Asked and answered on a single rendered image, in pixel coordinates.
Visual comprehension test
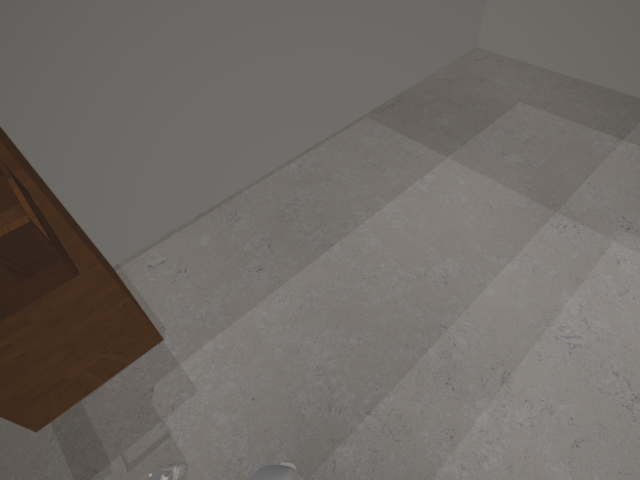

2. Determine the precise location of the drawer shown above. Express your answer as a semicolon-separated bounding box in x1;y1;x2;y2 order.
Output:
0;159;80;321

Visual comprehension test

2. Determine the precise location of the cabinet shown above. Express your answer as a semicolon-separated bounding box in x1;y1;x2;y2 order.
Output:
0;127;164;432

